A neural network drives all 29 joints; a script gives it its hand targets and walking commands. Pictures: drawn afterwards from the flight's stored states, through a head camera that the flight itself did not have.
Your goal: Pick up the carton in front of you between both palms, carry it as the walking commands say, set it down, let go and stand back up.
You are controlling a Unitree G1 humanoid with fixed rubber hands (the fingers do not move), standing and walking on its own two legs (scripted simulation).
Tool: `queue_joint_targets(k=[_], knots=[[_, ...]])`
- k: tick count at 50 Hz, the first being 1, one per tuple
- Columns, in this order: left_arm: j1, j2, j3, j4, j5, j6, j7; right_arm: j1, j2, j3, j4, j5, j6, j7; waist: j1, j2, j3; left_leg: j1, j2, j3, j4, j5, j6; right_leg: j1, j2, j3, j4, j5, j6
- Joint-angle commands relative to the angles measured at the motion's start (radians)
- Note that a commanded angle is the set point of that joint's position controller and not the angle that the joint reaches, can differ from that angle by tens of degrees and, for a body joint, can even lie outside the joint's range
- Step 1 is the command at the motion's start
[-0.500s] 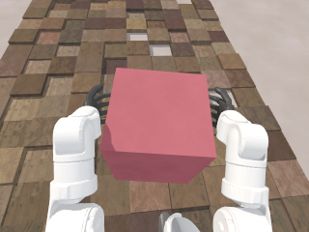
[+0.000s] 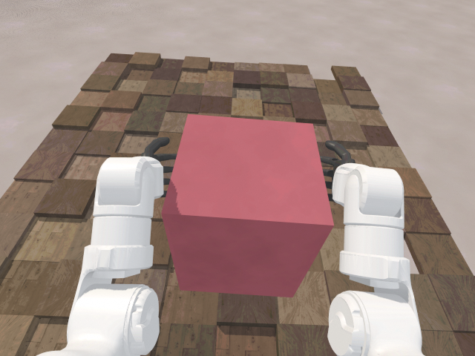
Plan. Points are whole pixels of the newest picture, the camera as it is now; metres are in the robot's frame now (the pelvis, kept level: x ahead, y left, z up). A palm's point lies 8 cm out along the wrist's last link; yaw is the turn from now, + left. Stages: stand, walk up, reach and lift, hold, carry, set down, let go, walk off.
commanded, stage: carry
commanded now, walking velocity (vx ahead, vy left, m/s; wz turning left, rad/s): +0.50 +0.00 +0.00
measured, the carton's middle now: (243, 211) +0.37 +0.01 +0.07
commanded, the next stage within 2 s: none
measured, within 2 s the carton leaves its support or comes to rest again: neither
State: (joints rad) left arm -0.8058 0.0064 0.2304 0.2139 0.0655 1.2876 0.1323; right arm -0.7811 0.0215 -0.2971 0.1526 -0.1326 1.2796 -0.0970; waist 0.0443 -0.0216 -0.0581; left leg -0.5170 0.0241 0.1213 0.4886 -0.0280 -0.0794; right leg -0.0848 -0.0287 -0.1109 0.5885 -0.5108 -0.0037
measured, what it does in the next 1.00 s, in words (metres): walks ahead: right foot, then left foot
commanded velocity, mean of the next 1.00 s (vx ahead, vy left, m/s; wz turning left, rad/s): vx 0.50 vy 0.00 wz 0.00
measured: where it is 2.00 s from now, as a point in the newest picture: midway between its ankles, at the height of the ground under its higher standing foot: (235, 174)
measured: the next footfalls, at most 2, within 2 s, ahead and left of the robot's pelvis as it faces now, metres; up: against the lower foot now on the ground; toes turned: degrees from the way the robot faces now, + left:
right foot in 0.28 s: +0.25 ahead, -0.10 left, +0.00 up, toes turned -6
left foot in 0.62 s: +0.61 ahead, +0.07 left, +0.02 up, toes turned +4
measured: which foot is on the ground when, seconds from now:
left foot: down 0.00-0.36, up 0.38-0.60, down 0.62-1.00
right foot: down 0.00-0.02, up 0.04-0.26, down 0.28-0.64, up 0.66-1.00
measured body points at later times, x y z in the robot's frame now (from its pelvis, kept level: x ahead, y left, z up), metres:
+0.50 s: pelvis +0.30 -0.01 +0.01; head +0.36 -0.01 +0.46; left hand +0.64 +0.16 +0.07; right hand +0.67 -0.14 +0.08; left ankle +0.30 +0.10 -0.67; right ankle +0.23 -0.09 -0.72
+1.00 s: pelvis +0.61 +0.02 +0.02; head +0.66 +0.03 +0.47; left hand +1.01 +0.12 +0.12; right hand +0.96 -0.19 +0.13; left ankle +0.57 +0.06 -0.72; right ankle +0.74 -0.11 -0.66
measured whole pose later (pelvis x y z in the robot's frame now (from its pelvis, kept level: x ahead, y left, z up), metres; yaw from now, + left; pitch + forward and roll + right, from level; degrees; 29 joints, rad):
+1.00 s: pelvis +0.61 +0.02 +0.02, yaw -3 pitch +6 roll -2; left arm -0.68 -0.05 0.25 0.05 0.11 1.25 0.13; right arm -0.68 0.01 -0.23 0.09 0.00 1.20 -0.16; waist -0.13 0.02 0.01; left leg -0.23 -0.04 0.14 0.39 -0.27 0.09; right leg -0.70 -0.01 -0.06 0.75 -0.12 -0.04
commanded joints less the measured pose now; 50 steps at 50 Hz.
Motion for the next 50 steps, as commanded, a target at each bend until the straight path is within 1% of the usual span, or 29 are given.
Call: queue_joint_targets(k=[1,2,3,4,6,8,10,13,14,16,17,18,19,20,21,23,25,27,28,29,31,32,33,34,36,37,41,45,50], knots=[[-0.704,-1.181,-0.560,-0.059,-0.441,-0.041,-0.285,-0.573,1.071,0.569,0.108,0.404,-0.031,0.227,-0.101,0.350,-0.584,0.962,0.288,-0.461,-0.038,0.098,0.283,-0.528,0.036,0.034,0.603,0.265,0.029],[-0.730,-1.156,-0.582,-0.059,-0.440,-0.050,-0.284,-0.504,1.119,0.543,0.119,0.415,-0.044,0.232,-0.163,0.278,-0.392,0.782,0.158,-0.256,0.017,0.487,0.210,-0.520,0.075,0.006,0.576,-0.054,-0.008],[-0.709,-1.223,-0.585,-0.024,-0.457,-0.059,-0.283,-0.564,1.064,0.540,0.082,0.411,-0.053,0.232,-0.135,0.317,-0.501,0.957,0.311,-0.490,0.057,0.598,0.346,-0.707,0.099,0.061,0.721,-0.100,0.006],[-0.696,-1.217,-0.553,-0.055,-0.435,-0.072,-0.277,-0.622,1.116,0.581,0.031,0.441,-0.064,0.234,-0.145,0.269,-0.543,0.910,0.366,-0.603,0.011,0.366,0.387,-0.754,0.043,0.102,0.785,-0.076,-0.005],[-0.708,-1.233,-0.563,-0.120,-0.427,-0.093,-0.256,-0.713,1.180,0.640,-0.092,0.506,-0.092,0.236,-0.112,0.139,-0.486,0.701,0.299,-0.508,-0.082,0.060,0.318,-0.673,-0.016,0.137,0.585,-0.012,-0.004],[-0.671,-1.239,-0.585,-0.166,-0.421,-0.115,-0.231,-0.755,1.232,0.710,-0.177,0.562,-0.108,0.237,-0.089,0.182,-0.482,0.604,0.289,-0.414,-0.112,0.029,0.288,-0.568,-0.014,0.093,0.354,-0.070,0.000],[-0.622,-1.232,-0.612,-0.212,-0.405,-0.138,-0.210,-0.715,1.244,0.748,-0.219,0.579,-0.124,0.234,-0.088,0.235,-0.496,0.516,0.247,-0.295,-0.107,0.042,0.249,-0.415,0.030,0.025,0.171,0.069,-0.007],[-0.521,-1.209,-0.657,-0.251,-0.386,-0.164,-0.204,-0.609,1.222,0.795,-0.227,0.569,-0.146,0.230,-0.086,0.208,-0.504,0.482,0.192,-0.176,-0.007,0.125,0.204,-0.263,0.043,0.015,-0.021,0.418,-0.010],[-0.490,-1.201,-0.668,-0.258,-0.382,-0.169,-0.208,-0.569,1.216,0.805,-0.221,0.557,-0.152,0.227,-0.073,0.189,-0.493,0.457,0.186,-0.155,0.021,0.139,0.189,-0.184,0.021,0.040,-0.130,0.524,-0.014],[-0.460,-1.179,-0.699,-0.283,-0.371,-0.190,-0.212,-0.526,1.214,0.836,-0.231,0.545,-0.156,0.229,-0.063,0.033,-0.466,0.420,0.077,-0.052,0.146,0.264,0.137,-0.031,0.083,-0.050,-0.267,0.558,-0.011],[-0.400,-1.171,-0.707,-0.278,-0.366,-0.200,-0.216,-0.499,1.199,0.850,-0.243,0.544,-0.159,0.233,-0.028,-0.029,-0.493,0.253,0.048,-0.048,0.222,0.221,0.100,0.197,0.035,0.025,-0.267,0.569,-0.050],[-0.368,-1.158,-0.718,-0.289,-0.362,-0.207,-0.223,-0.489,1.189,0.863,-0.256,0.540,-0.162,0.238,0.017,-0.096,-0.487,0.050,0.027,-0.048,0.338,0.039,0.066,0.391,-0.067,0.155,-0.234,0.760,-0.108],[-0.334,-1.141,-0.725,-0.296,-0.356,-0.213,-0.226,-0.473,1.196,0.869,-0.267,0.541,-0.159,0.244,0.045,-0.263,-0.494,-0.217,-0.036,-0.049,0.468,-0.420,0.037,0.596,-0.234,0.362,-0.163,1.137,-0.208],[-0.326,-1.140,-0.738,-0.320,-0.366,-0.209,-0.229,-0.457,1.189,0.869,-0.260,0.531,-0.159,0.244,0.081,-0.219,-0.475,-0.393,-0.025,-0.085,0.552,-0.497,0.056,0.718,-0.266,0.381,-0.103,1.280,-0.227],[-0.319,-1.137,-0.756,-0.350,-0.381,-0.205,-0.234,-0.421,1.178,0.862,-0.258,0.525,-0.157,0.243,0.097,-0.181,-0.457,-0.475,-0.011,-0.093,0.557,-0.488,0.065,0.735,-0.269,0.385,-0.096,1.280,-0.211],[-0.356,-1.134,-0.794,-0.428,-0.421,-0.196,-0.241,-0.353,1.145,0.850,-0.262,0.496,-0.157,0.230,0.114,-0.119,-0.414,-0.556,-0.005,-0.081,0.502,-0.458,0.075,0.721,-0.240,0.381,-0.081,1.200,-0.162],[-0.411,-1.122,-0.836,-0.495,-0.471,-0.183,-0.255,-0.285,1.092,0.821,-0.276,0.442,-0.156,0.206,0.120,-0.064,-0.406,-0.525,-0.020,-0.069,0.400,-0.336,0.076,0.633,-0.204,0.352,-0.105,1.030,-0.163],[-0.483,-1.104,-0.868,-0.530,-0.528,-0.170,-0.273,-0.275,1.006,0.773,-0.303,0.378,-0.151,0.177,0.076,-0.059,-0.376,-0.317,-0.025,-0.056,0.182,-0.062,0.073,0.402,-0.152,0.249,-0.151,0.881,-0.146],[-0.514,-1.095,-0.878,-0.522,-0.553,-0.165,-0.281,-0.279,0.955,0.749,-0.310,0.351,-0.148,0.165,0.039,-0.051,-0.348,-0.082,-0.058,-0.001,0.020,0.050,0.069,0.179,-0.117,0.174,-0.202,0.797,-0.131],[-0.536,-1.074,-0.880,-0.497,-0.566,-0.161,-0.285,-0.301,0.908,0.730,-0.313,0.330,-0.142,0.157,0.013,-0.059,-0.346,0.185,-0.108,0.069,0.009,0.160,0.089,-0.027,-0.114,0.133,-0.210,0.803,-0.130],[-0.570,-1.030,-0.856,-0.420,-0.569,-0.142,-0.286,-0.323,0.824,0.688,-0.273,0.308,-0.126,0.150,-0.104,-0.035,-0.435,0.604,-0.104,0.068,0.036,0.272,0.125,-0.222,-0.056,0.021,0.037,0.840,-0.098],[-0.600,-1.007,-0.831,-0.379,-0.554,-0.128,-0.284,-0.342,0.786,0.662,-0.252,0.300,-0.116,0.150,-0.142,0.106,-0.469,0.777,0.027,-0.104,0.034,0.285,0.169,-0.387,0.039,0.019,0.327,0.325,-0.070],[-0.599,-1.003,-0.784,-0.322,-0.548,-0.105,-0.279,-0.351,0.740,0.645,-0.186,0.294,-0.105,0.144,-0.167,0.349,-0.601,0.957,0.354,-0.611,-0.018,0.125,0.414,-0.633,0.141,0.096,0.775,-0.040,-0.021],[-0.571,-0.967,-0.749,-0.292,-0.527,-0.092,-0.271,-0.318,0.794,0.647,-0.140,0.329,-0.097,0.147,-0.163,0.210,-0.656,0.894,0.338,-0.660,-0.058,-0.155,0.421,-0.652,0.066,0.200,0.897,0.008,-0.055],[-0.603,-1.015,-0.705,-0.257,-0.519,-0.076,-0.265,-0.470,0.889,0.709,-0.202,0.403,-0.088,0.157,-0.124,0.037,-0.549,0.730,0.290,-0.575,-0.055,-0.066,0.347,-0.675,0.027,0.183,0.823,0.085,-0.050],[-0.595,-1.034,-0.675,-0.229,-0.496,-0.072,-0.260,-0.547,0.949,0.736,-0.226,0.449,-0.083,0.165,-0.116,0.005,-0.526,0.676,0.267,-0.536,-0.064,-0.047,0.329,-0.676,0.013,0.177,0.775,0.116,-0.051],[-0.554,-1.079,-0.593,-0.174,-0.400,-0.072,-0.231,-0.694,1.114,0.768,-0.222,0.575,-0.070,0.216,-0.103,0.063,-0.461,0.547,0.228,-0.454,-0.142,-0.145,0.296,-0.647,-0.009,0.138,0.555,0.092,-0.029],[-0.562,-1.071,-0.560,-0.198,-0.315,-0.095,-0.193,-0.770,1.184,0.774,-0.219,0.642,-0.081,0.256,-0.123,0.082,-0.425,0.603,0.248,-0.386,-0.170,0.129,0.277,-0.681,-0.003,0.082,0.332,0.253,-0.026],[-0.555,-1.035,-0.589,-0.288,-0.281,-0.102,-0.158,-0.731,1.163,0.754,-0.238,0.643,-0.080,0.262,-0.122,0.113,-0.403,0.678,0.180,-0.205,-0.159,0.319,0.195,-0.576,0.040,0.004,0.047,0.504,-0.043]])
